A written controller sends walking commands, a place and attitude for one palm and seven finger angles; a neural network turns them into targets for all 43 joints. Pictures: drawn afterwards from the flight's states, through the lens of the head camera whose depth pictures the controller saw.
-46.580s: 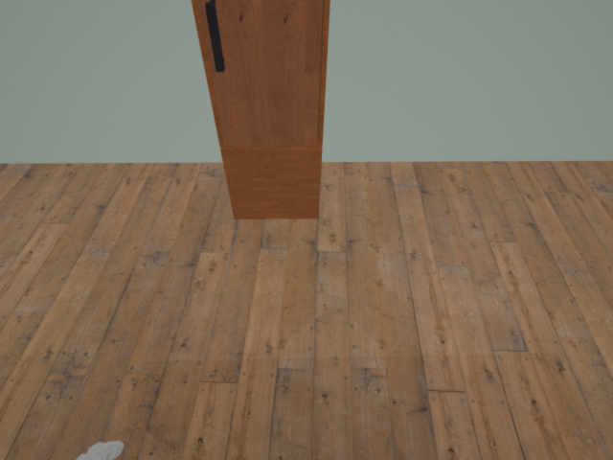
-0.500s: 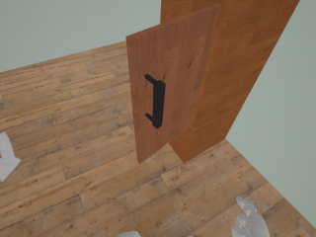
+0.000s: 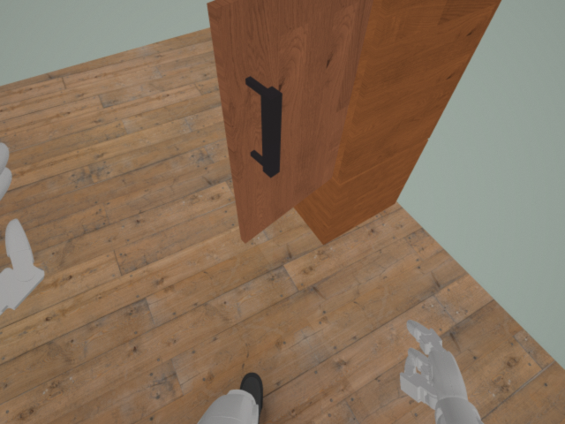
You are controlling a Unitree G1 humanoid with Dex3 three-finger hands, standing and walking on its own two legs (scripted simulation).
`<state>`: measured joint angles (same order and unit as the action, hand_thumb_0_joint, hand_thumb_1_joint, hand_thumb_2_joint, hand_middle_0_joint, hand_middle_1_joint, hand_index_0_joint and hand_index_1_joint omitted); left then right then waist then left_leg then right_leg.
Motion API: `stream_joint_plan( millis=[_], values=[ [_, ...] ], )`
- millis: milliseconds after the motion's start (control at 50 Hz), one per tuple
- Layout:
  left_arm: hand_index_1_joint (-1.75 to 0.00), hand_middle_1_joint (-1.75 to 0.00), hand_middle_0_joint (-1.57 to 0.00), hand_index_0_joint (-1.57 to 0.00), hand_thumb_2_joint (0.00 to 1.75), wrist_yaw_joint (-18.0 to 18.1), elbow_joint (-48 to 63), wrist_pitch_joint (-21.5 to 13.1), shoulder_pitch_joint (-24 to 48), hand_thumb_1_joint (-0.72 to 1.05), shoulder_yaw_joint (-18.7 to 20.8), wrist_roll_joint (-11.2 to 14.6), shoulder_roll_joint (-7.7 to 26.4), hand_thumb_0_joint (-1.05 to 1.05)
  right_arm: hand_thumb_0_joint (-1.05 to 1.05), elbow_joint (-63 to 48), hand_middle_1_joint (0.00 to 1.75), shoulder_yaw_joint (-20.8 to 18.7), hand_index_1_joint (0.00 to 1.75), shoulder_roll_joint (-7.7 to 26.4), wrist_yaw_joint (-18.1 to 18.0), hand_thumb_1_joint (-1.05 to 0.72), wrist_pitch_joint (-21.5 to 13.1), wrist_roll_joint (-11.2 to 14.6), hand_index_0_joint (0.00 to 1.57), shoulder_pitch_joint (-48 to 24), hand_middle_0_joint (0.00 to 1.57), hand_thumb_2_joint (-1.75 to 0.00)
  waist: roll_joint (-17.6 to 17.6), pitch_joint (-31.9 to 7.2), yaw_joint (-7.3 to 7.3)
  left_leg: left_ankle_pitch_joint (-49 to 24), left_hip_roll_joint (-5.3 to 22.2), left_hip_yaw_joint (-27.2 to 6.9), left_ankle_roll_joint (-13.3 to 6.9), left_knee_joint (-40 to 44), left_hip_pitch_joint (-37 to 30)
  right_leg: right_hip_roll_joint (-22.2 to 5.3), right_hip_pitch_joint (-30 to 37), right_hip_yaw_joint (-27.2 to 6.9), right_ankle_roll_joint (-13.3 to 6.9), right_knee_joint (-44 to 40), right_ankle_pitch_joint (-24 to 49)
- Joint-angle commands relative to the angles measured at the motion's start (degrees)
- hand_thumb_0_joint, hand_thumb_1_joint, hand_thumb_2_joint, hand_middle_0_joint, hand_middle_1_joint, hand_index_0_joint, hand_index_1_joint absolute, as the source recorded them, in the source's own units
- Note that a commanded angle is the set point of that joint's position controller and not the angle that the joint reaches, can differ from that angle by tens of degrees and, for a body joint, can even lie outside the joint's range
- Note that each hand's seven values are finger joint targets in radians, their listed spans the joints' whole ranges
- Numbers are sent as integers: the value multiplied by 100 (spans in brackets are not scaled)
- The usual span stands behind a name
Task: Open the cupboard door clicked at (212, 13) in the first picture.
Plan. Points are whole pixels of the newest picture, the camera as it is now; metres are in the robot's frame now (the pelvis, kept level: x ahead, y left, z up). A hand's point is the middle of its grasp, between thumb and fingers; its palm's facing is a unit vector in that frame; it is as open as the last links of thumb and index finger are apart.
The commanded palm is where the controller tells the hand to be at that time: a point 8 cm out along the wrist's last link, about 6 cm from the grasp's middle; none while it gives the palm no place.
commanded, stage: step back with the hand held close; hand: left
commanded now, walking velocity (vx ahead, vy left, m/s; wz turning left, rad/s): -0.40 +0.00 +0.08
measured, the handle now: (262, 130) +0.55 +0.10 +0.06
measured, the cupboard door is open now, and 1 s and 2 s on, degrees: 100 100 100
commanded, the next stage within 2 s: stop stepping back and stand still in 0.14 s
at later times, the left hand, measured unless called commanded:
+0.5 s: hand out of the picture +0.06 +0.27 +0.17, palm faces +0.51 -0.75 -0.42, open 7.4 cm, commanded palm +0.02 +0.30 +0.19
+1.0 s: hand out of the picture +0.03 +0.28 +0.17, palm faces +0.50 -0.74 -0.44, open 7.4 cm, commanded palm -0.03 +0.32 +0.19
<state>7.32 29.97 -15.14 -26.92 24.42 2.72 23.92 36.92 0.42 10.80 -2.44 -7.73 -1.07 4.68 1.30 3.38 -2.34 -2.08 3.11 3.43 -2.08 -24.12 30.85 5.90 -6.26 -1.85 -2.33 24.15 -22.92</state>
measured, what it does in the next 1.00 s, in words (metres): walks backwards: left foot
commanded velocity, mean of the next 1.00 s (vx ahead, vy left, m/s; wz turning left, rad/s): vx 0.03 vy -0.01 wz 0.02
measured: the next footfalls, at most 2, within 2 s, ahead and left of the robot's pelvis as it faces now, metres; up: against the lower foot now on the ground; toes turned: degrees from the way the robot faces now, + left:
left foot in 0.54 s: -0.09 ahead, +0.13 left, +0.00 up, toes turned +7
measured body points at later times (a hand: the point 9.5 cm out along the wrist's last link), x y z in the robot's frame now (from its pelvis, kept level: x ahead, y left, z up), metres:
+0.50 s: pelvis -0.10 -0.01 +0.01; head -0.11 +0.02 +0.46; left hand +0.03 +0.31 +0.19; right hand +0.05 -0.24 -0.08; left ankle -0.12 +0.10 -0.70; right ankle -0.11 -0.10 -0.73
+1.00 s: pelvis -0.15 +0.00 +0.00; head -0.16 +0.01 +0.45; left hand -0.01 +0.32 +0.19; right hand +0.01 -0.24 -0.09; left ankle -0.14 +0.12 -0.72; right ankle -0.13 -0.08 -0.73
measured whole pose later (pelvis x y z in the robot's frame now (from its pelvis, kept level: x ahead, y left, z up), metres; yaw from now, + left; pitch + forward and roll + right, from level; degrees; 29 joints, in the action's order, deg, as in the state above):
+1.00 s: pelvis -0.15 +0.00 +0.00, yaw +5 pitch -1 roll -1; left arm 9.1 25.8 -11.9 -31.4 22.6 1.0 21.6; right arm 38.2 -0.1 13.3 -4.4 -5.4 -0.5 15.3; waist -0.1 -0.5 0.2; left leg 19.9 1.3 2.4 -1.3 -35.6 17.1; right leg 1.5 -14.0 5.0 -3.1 31.1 -16.2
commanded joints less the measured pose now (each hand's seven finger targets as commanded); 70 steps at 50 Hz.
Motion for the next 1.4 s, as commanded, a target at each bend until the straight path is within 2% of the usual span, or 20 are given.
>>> stream_joint_plan(
  millis=[0,80,120,180,260,320,380,440,540,580,740,840,940,1000,1020,1120,1160,1220,1260,1380],
  values=[
    [-30,-30,-20,-20,90,112,1172,-303,-491,90,1326,172,1676,0,0,-1168,30,-319,30,774,-187,-90,-86,299,20,-235,20,-90,-1054,-2090,86,656,-226,-81,55,-1137,-2154,-1382,-331,-183,923,-64,6347],
    [-30,-30,-20,-20,90,-17,1010,-182,-766,90,1140,203,1505,0,0,-1282,30,-149,30,791,-262,-90,123,180,20,-194,20,-90,30,-1301,232,-112,-280,-235,33,-695,-1815,-1115,-657,-150,582,261,5840],
    [-30,-30,-20,-20,90,-62,984,-202,-309,90,889,304,1407,0,0,-1144,30,-250,30,955,-255,-90,90,225,20,-35,20,-90,486,-1185,272,-1537,313,-957,-206,115,-2585,-410,-1165,159,720,705,3144],
    [-30,-30,-20,-20,90,-85,942,-107,-293,90,799,335,1261,0,0,-1131,30,-369,30,996,-177,-90,-131,19,20,-66,20,-90,1252,-1188,95,2035,1333,-2147,-607,2001,-931,133,-345,-10,188,2481,-1181],
    [-30,-30,-20,-20,90,49,1047,50,-660,90,717,282,1086,0,0,-1199,30,-398,30,918,-116,-90,-209,106,20,-39,20,-90,1213,-1161,45,3194,474,-679,123,1555,-33,135,471,641,4,919,-798],
    [-30,-30,-20,-20,90,157,1804,63,-309,90,1023,58,1689,0,0,-1076,30,-461,30,816,-154,-90,-22,8,20,240,20,-90,-1397,-561,221,2604,-778,-447,562,-4261,-1354,-2789,-3566,-2487,-1004,-2234,-2259],
    [-30,-30,-20,-20,90,179,905,224,96,90,624,-94,1107,0,0,-939,30,-286,30,627,-294,-90,-23,82,20,301,20,-90,-498,-130,394,2294,-104,-481,394,-3890,-598,-1843,-2710,-1114,-467,-1406,-1223],
    [-30,-30,-20,-20,90,325,724,104,545,90,518,-225,1029,0,0,-785,30,-232,30,707,-461,-90,-235,54,20,303,20,-90,-275,-210,258,2593,-118,-242,129,-1315,-1133,-1759,-1543,-1002,-450,-932,-45],
    [-30,-30,-20,-20,90,364,930,1,185,90,597,-221,1042,0,0,-870,30,-266,30,806,-348,-90,-432,135,20,580,20,-90,716,-1214,246,-858,646,-883,-137,-45,-2604,-722,-695,45,190,711,2230],
    [-30,-30,-20,-20,90,253,1235,8,290,90,500,-181,997,0,0,-834,30,-186,30,683,-235,-90,-407,69,20,509,20,-90,1050,-931,295,-1091,804,-1248,-46,481,-2236,-513,-924,457,314,1222,632],
    [-30,-30,-20,-20,90,257,647,46,-423,90,747,-104,1018,0,0,-843,30,-226,30,786,-177,-90,-226,53,20,340,20,-90,527,-596,332,2063,701,-912,-166,318,-709,-660,164,364,66,154,618],
    [-30,-30,-20,-20,90,310,533,72,-239,90,676,-74,1001,0,0,-869,30,-288,30,697,-174,-90,-55,98,20,335,20,-90,-879,-518,265,2881,-177,-262,148,-2671,59,-2390,-269,-2294,-987,-1119,-677],
    [-30,-30,-20,-20,90,355,724,-40,93,90,550,-137,916,0,0,-816,30,-188,30,653,-276,-90,-124,47,20,358,20,-90,-315,-535,342,1870,-173,43,88,-619,-1643,-1713,-992,-645,-456,-536,163],
    [-30,-30,-20,-20,90,360,1167,-103,136,90,563,-133,967,0,0,-974,30,-323,30,912,-325,-90,-193,78,20,239,20,-90,886,-481,215,1521,671,-1236,-225,395,-1971,-889,-1128,-34,106,438,550],
    [-30,-30,-20,-20,90,-580,-3466,1061,297,90,-1830,-622,-453,0,0,394,30,-532,30,1858,303,-90,-151,-31,20,444,20,-90,1239,81,630,658,896,-1606,-444,-222,-954,-893,-1905,537,261,1848,675],
    [-30,-30,-20,-20,90,-698,-4628,1513,885,90,-1981,-468,-820,0,0,166,30,-333,30,1259,161,-90,423,-221,20,778,20,-90,-679,-829,282,-1694,1150,-1986,-913,-168,-1825,-696,-1788,29,274,2297,-751],
    [-30,-30,-20,-20,90,-660,-5526,1481,781,90,-2002,-428,-574,0,0,346,30,-278,30,1222,170,-90,530,-105,20,536,20,-90,-441,-1006,60,-1370,679,-1265,-475,-427,-1598,-709,-544,40,250,767,999],
    [-30,-30,-20,-20,90,-632,-6601,1432,1111,90,-2107,-416,44,0,0,752,30,-206,30,767,278,-90,670,0,20,754,20,-90,-169,-568,394,1483,-232,-467,175,-507,-1478,-1813,-760,-1131,-221,-168,1977],
    [-30,-30,-20,-20,90,-616,-7261,1387,1390,90,-2204,-361,-124,0,0,1123,30,-189,30,713,229,-90,777,-35,20,662,20,-90,-933,-372,391,1373,-249,-434,189,-590,-1765,-1511,-1048,-1030,-191,-466,1770],
    [-30,-30,-20,-20,90,-562,-8400,1419,1085,90,-2226,-314,-639,0,0,1956,30,-201,30,501,133,-90,773,-29,20,890,20,-90,573,-369,307,1157,146,-789,88,186,-1944,-1026,-645,-511,-65,-471,1127]
  ],
)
